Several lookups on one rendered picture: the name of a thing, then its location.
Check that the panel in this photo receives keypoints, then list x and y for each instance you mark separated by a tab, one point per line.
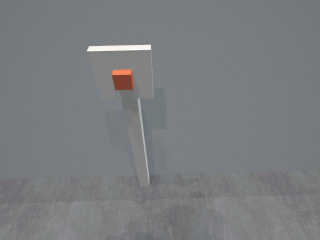
138	59

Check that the button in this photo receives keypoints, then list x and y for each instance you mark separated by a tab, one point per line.
123	79

